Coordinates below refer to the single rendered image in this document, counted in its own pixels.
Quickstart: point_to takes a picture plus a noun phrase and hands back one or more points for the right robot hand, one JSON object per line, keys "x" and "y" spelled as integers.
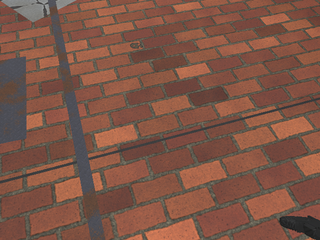
{"x": 309, "y": 225}

